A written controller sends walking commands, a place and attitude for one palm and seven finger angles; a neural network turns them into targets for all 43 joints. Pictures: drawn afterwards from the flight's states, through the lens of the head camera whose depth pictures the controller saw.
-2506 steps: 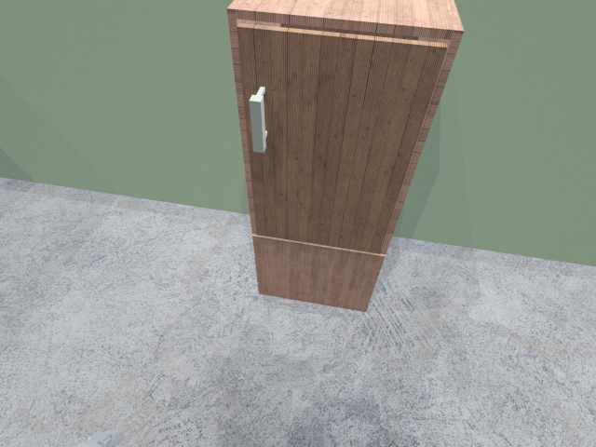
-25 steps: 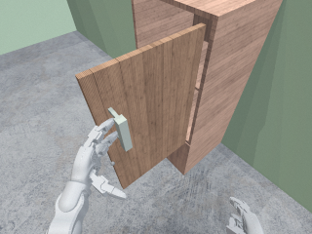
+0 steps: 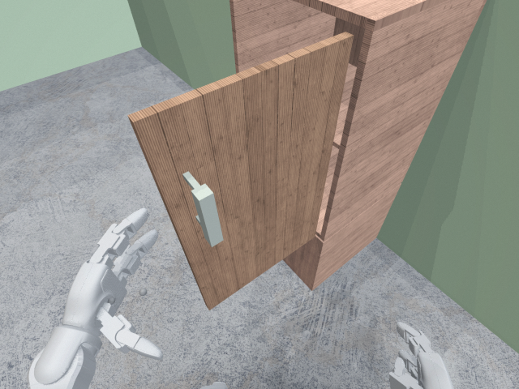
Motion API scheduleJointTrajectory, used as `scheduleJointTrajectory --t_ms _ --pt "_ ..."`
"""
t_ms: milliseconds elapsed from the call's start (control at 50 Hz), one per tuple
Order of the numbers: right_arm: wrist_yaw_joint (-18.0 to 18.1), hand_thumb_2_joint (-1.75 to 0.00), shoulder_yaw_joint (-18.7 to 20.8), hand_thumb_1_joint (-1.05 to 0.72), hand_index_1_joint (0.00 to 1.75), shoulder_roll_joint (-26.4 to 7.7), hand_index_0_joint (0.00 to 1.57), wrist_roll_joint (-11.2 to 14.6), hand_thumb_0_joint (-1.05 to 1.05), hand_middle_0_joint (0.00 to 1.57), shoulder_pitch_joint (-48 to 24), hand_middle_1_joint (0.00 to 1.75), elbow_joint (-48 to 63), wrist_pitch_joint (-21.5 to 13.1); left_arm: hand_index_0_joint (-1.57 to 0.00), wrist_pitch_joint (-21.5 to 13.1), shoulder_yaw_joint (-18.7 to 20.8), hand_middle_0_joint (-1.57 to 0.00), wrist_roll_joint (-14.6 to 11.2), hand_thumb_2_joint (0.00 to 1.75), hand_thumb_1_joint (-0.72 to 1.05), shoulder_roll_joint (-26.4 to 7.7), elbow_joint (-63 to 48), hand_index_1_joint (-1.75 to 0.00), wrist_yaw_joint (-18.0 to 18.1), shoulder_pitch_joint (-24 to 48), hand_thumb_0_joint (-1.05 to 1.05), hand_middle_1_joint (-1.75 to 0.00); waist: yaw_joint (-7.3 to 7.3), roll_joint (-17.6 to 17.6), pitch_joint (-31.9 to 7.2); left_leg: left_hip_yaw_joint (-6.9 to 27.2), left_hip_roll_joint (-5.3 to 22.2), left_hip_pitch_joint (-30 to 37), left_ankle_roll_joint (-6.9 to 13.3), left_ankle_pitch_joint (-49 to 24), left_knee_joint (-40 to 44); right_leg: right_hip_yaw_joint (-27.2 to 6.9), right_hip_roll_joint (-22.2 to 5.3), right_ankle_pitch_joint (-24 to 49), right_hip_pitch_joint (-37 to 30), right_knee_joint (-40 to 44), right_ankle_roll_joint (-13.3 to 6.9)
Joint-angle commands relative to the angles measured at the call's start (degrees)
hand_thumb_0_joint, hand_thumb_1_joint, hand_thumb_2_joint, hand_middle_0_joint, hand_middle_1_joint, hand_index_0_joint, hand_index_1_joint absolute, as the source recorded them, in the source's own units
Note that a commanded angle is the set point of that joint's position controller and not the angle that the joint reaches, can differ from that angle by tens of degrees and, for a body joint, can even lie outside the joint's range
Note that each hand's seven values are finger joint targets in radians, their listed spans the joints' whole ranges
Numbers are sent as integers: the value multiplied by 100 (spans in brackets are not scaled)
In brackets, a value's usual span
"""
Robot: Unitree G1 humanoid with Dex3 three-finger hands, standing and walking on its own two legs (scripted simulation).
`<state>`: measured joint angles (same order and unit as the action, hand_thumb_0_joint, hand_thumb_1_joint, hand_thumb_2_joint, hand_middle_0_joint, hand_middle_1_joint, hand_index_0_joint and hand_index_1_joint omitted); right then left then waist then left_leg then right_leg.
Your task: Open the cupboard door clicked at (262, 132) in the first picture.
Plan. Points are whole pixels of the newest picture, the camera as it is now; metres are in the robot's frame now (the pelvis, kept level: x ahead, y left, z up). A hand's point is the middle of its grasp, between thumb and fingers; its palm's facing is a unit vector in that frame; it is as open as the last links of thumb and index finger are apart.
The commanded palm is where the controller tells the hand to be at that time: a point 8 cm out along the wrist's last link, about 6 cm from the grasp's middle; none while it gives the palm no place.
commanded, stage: draw the hand back to the body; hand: left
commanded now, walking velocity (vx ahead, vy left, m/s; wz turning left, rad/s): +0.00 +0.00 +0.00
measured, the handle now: (202, 209) +0.37 +0.12 +0.09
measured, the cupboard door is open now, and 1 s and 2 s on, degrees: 89 89 89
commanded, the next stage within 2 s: step back with the hand held close in 1.60 s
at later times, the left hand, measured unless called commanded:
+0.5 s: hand (91, 303) +0.20 +0.21 +0.12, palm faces -0.07 -1.00 -0.06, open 16.3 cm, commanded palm +0.18 +0.27 +0.13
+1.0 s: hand (39, 256) +0.23 +0.26 +0.17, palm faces +0.33 -0.86 -0.38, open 11.8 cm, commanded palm +0.18 +0.31 +0.19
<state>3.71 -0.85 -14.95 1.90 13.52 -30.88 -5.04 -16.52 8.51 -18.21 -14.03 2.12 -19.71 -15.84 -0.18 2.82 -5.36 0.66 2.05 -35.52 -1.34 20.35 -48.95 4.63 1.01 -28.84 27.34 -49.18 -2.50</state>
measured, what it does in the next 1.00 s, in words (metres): stands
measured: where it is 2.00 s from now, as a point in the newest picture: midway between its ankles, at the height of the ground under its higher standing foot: outside the picture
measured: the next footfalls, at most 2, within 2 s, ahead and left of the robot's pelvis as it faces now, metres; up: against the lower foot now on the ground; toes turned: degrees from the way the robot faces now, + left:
none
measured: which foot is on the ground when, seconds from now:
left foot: down 0.00-1.00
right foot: down 0.00-1.00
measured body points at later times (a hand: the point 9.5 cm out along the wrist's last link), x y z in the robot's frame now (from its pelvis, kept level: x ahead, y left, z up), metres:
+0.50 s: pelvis -0.01 +0.03 +0.01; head -0.01 +0.02 +0.46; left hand +0.20 +0.26 +0.13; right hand +0.18 -0.20 -0.05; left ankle +0.04 +0.14 -0.70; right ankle -0.04 -0.09 -0.70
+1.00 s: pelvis +0.02 +0.03 +0.04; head +0.02 +0.01 +0.49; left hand +0.21 +0.31 +0.19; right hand +0.20 -0.19 -0.05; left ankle +0.04 +0.14 -0.70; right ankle -0.04 -0.09 -0.70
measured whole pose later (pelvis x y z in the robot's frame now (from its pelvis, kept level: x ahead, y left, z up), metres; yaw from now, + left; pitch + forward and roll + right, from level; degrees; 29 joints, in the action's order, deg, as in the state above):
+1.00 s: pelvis +0.02 +0.03 +0.04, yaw -2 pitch -2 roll +0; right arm 5.4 -2.6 -12.8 -0.1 11.8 -35.9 -6.0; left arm -3.7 12.7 -2.9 -18.4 -20.6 7.4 -26.9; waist -2.8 3.1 0.1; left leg -3.0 -0.1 -11.5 1.3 12.8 -26.1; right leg 1.2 -0.7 -18.2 3.5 -23.6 0.2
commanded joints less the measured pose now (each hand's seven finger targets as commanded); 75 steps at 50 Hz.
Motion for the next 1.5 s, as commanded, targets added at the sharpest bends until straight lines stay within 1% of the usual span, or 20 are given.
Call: scheduleJointTrajectory --t_ms 0,80,160,280,400,500,520,540,560,580,620,660,740,980,1060,1100,1200,1280,1420,1480 --pt "40 -90 203 -90 30 -584 20 30 0 20 -425 30 947 -443 -15 -311 359 -15 -142 30 -50 -717 -1234 -30 -8 820 0 -30 55 -271 -844 36 -259 966 259 -828 301 -639 -80 2214 150 1016 377" --pt "47 -90 190 -90 30 -545 20 51 0 20 -489 30 1036 -545 -15 -267 552 -15 -88 30 -50 -978 -1826 -30 170 598 0 -30 -95 33 -1107 51 -231 1263 279 -977 489 -485 -2 2047 -3 994 264" --pt "31 -90 166 -90 30 -519 20 62 0 20 -495 30 1065 -582 -15 -61 676 -15 -86 30 -50 -994 -1942 -30 311 62 0 -30 -151 -105 -979 60 -210 1330 276 -1000 661 -307 75 2011 -80 1027 238" --pt "48 -90 128 -90 30 -536 20 119 0 20 -554 30 1139 -650 -15 336 464 -15 -119 30 -50 -779 -2301 -30 293 -106 0 -30 -70 -82 -590 96 -177 1489 266 -738 904 -164 114 1662 34 1224 241" --pt "101 -90 81 -90 30 -545 20 109 0 20 -553 30 1065 -788 -15 437 721 -15 -143 30 -50 -1035 -2745 -30 311 -11 0 -30 -52 14 -481 191 -160 1671 257 -588 1070 -116 146 1393 16 1383 209" --pt "132 -90 31 -90 30 -560 20 128 0 20 -610 30 999 -872 -16 612 767 -16 -145 37 -32 -1083 -2888 -30 262 109 0 -30 -78 221 -368 266 -148 1822 236 -401 1267 -61 145 1185 -53 1517 192" --pt "254 -90 13 -90 30 -459 20 11 0 20 -855 30 961 -790 -16 586 753 -16 716 39 -29 -1490 -3388 -30 1221 587 0 -30 -292 220 -77 181 -155 1883 252 -83 1537 -383 40 949 -79 2073 123" --pt "301 -90 -25 -90 30 -378 20 -29 0 20 -750 30 893 -765 -16 699 475 -16 815 40 -26 -970 -3104 -30 1651 111 0 -30 -140 179 243 179 -134 1990 229 112 1665 -353 -23 729 -10 2261 126" --pt "303 -90 -24 -90 30 -408 20 -40 0 20 -741 30 910 -755 -16 791 405 -16 881 42 -22 -866 -3094 -30 1849 -101 0 -30 -159 -273 329 220 -115 1951 235 224 1726 -333 -16 599 -49 2370 146" --pt "312 -90 -34 -90 30 -382 20 -38 0 20 -764 30 855 -695 -16 867 245 -16 1021 43 -18 -706 -3026 -30 2004 -314 0 -30 -128 -130 366 149 -98 2061 245 226 1761 -337 -42 533 -129 2394 159" --pt "319 -90 -31 -90 30 -391 20 -84 0 20 -787 30 771 -613 -16 886 376 -16 1226 47 -12 -901 -3276 -30 2298 -267 0 -30 -156 159 154 145 -89 2339 243 43 1962 -306 -69 797 -464 2453 133" --pt "325 -90 -22 -90 30 -421 20 -128 0 20 -815 30 697 -568 -17 905 618 -17 1364 50 -5 -1150 -3230 -30 2516 -463 0 -30 -227 -9 6 108 -74 2479 251 -280 2106 -298 -66 1062 -826 2554 124" --pt "324 -90 -17 -90 30 -366 20 -159 0 20 -890 30 631 -520 -17 877 714 -17 1501 55 9 -1217 -3556 -30 2727 -360 0 -30 -230 200 -55 31 -51 2907 237 -779 2359 -277 -71 1483 -1169 2712 117" --pt "168 -90 101 -90 30 -434 20 -196 0 20 -909 30 452 -366 -19 923 1154 -19 1541 74 51 -1323 -3443 -30 2793 -813 0 -30 -321 -108 47 -138 -2 3373 230 -2159 2676 -247 -40 2632 -1886 2962 159" --pt "125 -90 146 -90 30 -430 20 -206 0 20 -928 30 428 -292 -19 919 1540 -19 1528 80 65 -1613 -3570 -30 2786 -903 0 -30 -382 -121 -106 -225 -14 3484 257 -2715 2550 -284 -55 3213 -2058 2991 172" --pt "116 -90 152 -90 30 -409 20 -189 0 20 -919 30 443 -261 -19 930 1584 -19 1510 82 73 -1610 -3708 -30 2772 -822 0 -30 -364 106 -90 -250 -11 3531 247 -2922 2531 -283 -65 3340 -2046 2965 195" --pt "116 -90 187 -90 30 -398 20 -185 0 20 -927 30 409 -225 -20 941 1819 -20 1472 90 90 -1739 -3707 -30 2786 -705 0 -30 -357 116 -73 -332 -31 3604 273 -2979 2463 -307 -80 3571 -2007 3012 222" --pt "99 -90 220 -90 30 -412 20 -178 0 20 -939 30 416 -143 -20 1008 1546 -20 1442 90 90 -1410 -3297 -30 2714 -845 0 -30 -313 -162 170 -394 -39 3552 310 -2834 2497 -304 -91 3668 -1938 3067 268" --pt "149 -90 234 -90 30 -394 20 -197 0 20 -1041 30 430 -133 -20 926 1713 -20 1459 90 90 -1698 -3594 -30 2729 -573 0 -30 -375 -95 -112 -436 -112 3641 346 -2670 2479 -375 -125 3767 -2061 3096 286" --pt "165 -90 213 -90 30 -356 20 -203 0 20 -1068 30 409 -158 -20 887 1768 -20 1451 90 90 -1735 -3618 -30 2747 -589 0 -30 -376 -129 11 -426 -126 3587 337 -2568 2487 -382 -125 3720 -2055 3152 277"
